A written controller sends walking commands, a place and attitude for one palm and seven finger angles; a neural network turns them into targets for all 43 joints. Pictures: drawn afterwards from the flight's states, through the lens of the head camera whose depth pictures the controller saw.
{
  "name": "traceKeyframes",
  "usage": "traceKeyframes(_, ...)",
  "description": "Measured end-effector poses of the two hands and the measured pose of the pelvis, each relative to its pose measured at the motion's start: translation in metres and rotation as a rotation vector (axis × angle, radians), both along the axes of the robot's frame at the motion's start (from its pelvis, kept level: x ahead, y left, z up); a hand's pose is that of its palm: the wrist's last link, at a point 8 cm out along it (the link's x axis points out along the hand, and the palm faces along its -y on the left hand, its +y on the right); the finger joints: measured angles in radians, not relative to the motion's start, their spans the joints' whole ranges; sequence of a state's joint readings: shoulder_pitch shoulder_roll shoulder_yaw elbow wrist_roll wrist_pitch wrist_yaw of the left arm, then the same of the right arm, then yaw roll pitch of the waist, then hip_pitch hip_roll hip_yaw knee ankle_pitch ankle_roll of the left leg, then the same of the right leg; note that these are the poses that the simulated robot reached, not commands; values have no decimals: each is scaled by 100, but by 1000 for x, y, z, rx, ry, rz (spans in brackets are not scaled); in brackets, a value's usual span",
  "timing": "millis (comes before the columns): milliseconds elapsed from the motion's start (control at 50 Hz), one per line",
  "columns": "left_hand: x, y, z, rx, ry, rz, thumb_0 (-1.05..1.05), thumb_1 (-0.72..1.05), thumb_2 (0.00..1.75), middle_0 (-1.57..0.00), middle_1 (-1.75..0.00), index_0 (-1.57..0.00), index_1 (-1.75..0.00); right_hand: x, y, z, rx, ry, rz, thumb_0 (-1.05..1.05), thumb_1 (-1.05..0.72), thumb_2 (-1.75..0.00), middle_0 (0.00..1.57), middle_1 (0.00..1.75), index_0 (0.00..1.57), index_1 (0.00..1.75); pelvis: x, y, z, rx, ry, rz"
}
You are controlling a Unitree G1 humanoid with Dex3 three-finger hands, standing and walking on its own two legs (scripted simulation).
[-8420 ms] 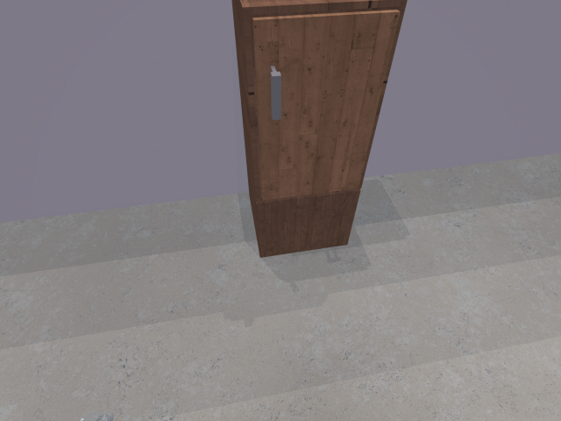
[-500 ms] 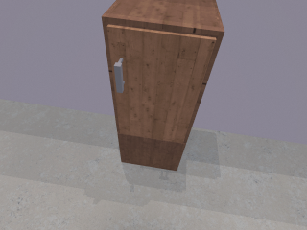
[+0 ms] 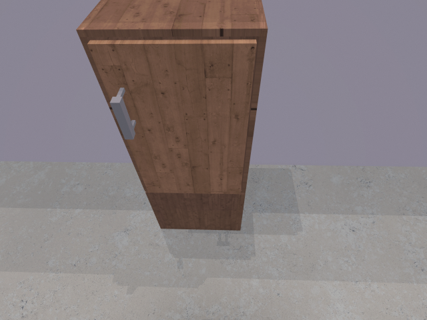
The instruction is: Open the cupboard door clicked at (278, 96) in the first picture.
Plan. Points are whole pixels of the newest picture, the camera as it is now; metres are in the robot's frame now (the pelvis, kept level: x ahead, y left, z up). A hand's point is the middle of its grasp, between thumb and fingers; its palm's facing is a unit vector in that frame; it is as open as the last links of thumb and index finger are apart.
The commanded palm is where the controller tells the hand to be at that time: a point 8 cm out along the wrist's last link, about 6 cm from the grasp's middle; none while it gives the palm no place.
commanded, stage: come to a stop and stand still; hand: left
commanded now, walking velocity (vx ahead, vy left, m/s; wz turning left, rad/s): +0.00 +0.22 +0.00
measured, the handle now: (125, 113) +0.57 +0.26 +0.04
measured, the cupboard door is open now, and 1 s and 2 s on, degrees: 0 0 0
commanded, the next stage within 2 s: look again from close up in 0.76 s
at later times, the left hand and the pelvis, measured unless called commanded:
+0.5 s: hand out of the picture -0.03 +0.22 -0.17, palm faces +0.10 -0.97 -0.20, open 7.4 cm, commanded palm none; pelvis -0.04 +0.03 +0.01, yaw +1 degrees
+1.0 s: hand out of the picture -0.04 +0.21 -0.17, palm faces +0.02 -0.98 -0.19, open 7.4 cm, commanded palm none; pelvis -0.04 +0.04 +0.00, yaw +1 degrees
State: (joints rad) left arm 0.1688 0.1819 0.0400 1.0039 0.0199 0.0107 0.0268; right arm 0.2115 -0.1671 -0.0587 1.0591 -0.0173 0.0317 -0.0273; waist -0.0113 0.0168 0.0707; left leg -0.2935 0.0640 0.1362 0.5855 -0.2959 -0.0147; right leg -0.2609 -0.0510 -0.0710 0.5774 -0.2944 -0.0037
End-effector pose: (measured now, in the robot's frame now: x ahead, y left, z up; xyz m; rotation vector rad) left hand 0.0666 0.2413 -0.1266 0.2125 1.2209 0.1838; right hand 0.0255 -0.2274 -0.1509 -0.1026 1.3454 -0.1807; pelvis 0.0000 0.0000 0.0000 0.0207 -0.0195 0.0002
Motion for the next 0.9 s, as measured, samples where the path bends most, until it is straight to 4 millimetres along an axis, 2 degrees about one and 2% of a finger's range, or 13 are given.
traceKeyframes(120,-5,-20,15,-1,-19,-3,0,90,90,-20,-30,-20,-30,-14,-13,0,25,35,2,1,-91,-90,19,29,20,30,-8,-9,8,17,-4,9)
traceKeyframes(260,-32,-12,19,0,-20,46,0,91,90,-20,-30,-20,-30,-19,-15,8,13,29,49,1,-91,-90,19,29,20,30,-21,-6,13,27,4,20)
traceKeyframes(380,-75,12,1,-29,55,92,0,90,90,-20,-30,-20,-30,-13,0,16,-35,-39,85,1,-91,-90,19,29,20,30,-33,14,7,1,9,17)
traceKeyframes(440,-95,23,-11,-51,108,110,1,90,90,-20,-30,-20,-30,-18,13,19,-54,-51,91,1,-91,-90,19,29,20,30,-38,23,4,-8,5,18)
traceKeyframes(520,-114,26,-14,-69,160,112,1,91,90,-19,-30,-20,-30,-26,29,22,-43,-29,98,1,-91,-90,19,29,20,30,-37,27,7,2,3,17)
traceKeyframes(600,-127,19,-11,-85,200,109,1,91,90,-19,-30,-20,-30,-31,33,19,-37,-4,90,1,-93,-90,20,30,20,30,-35,32,10,-10,-2,13)
traceKeyframes(720,-133,9,-10,-110,239,93,1,91,90,-19,-30,-20,-30,-42,39,19,-25,18,69,1,-93,-90,20,30,20,30,-33,35,12,-16,-3,6)
traceKeyframes(900,-115,3,-12,-101,201,55,1,91,90,-20,-30,-20,-30,-63,50,15,8,70,48,1,-92,-90,20,29,20,30,-32,36,11,-23,0,2)
